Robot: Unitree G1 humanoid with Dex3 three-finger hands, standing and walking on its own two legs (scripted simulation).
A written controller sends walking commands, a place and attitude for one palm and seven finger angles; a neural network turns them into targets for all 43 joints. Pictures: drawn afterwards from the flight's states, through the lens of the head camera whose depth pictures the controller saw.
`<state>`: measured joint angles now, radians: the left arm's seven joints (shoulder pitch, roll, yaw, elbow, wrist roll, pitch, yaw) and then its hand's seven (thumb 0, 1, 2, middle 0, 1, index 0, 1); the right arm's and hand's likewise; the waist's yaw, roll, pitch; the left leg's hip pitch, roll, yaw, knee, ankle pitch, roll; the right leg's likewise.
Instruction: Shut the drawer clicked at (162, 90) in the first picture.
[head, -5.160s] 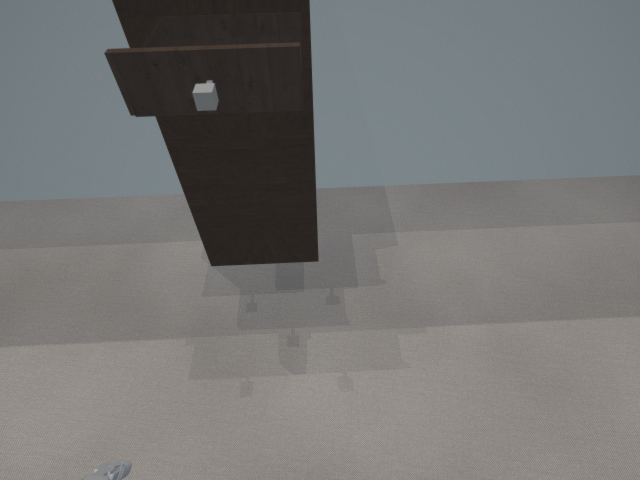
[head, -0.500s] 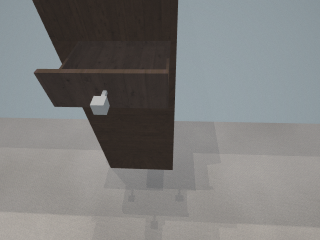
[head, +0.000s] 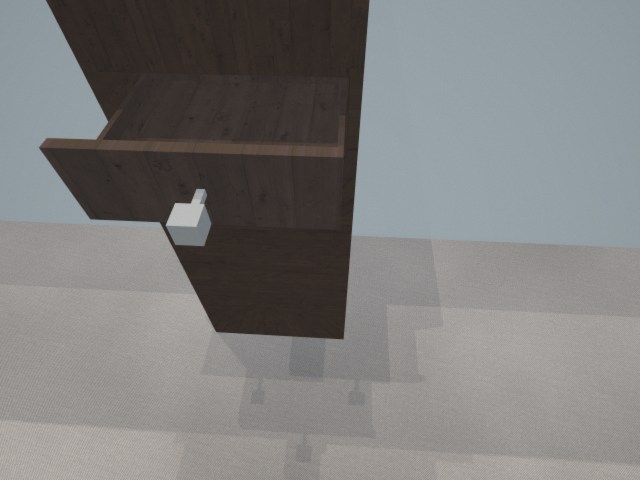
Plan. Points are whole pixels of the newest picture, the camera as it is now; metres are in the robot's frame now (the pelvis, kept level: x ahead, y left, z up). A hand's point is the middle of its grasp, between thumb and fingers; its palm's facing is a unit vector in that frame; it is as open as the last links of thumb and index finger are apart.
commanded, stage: come to a stop and stand still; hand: left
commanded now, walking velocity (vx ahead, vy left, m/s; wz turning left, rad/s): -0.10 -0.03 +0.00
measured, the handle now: (193, 213) +0.42 +0.20 +0.10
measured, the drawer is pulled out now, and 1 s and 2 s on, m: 0.18 0.18 0.18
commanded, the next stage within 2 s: look again from close up in 1.52 s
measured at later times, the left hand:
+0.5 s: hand out of the picture +0.03 +0.19 -0.15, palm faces +0.02 -0.96 -0.27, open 7.3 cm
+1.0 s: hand out of the picture +0.03 +0.23 -0.16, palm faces -0.01 -0.98 -0.21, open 7.3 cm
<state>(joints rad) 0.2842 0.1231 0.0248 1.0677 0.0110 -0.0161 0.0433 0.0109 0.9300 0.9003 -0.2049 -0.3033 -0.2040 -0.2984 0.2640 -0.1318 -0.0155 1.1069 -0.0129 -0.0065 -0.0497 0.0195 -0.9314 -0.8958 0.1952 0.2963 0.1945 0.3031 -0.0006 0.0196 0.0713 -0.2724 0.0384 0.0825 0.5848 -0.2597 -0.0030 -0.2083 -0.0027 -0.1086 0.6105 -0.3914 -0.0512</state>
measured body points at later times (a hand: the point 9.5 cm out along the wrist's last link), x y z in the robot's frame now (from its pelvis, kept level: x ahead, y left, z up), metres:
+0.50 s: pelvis +0.00 +0.00 +0.01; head +0.01 -0.02 +0.46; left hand +0.03 +0.24 -0.13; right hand +0.06 -0.25 -0.15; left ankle +0.01 +0.12 -0.73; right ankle -0.04 -0.08 -0.73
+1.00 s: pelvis -0.02 +0.05 +0.01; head -0.02 +0.05 +0.46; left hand +0.03 +0.28 -0.14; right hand +0.03 -0.19 -0.13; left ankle +0.01 +0.12 -0.73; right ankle -0.04 -0.08 -0.73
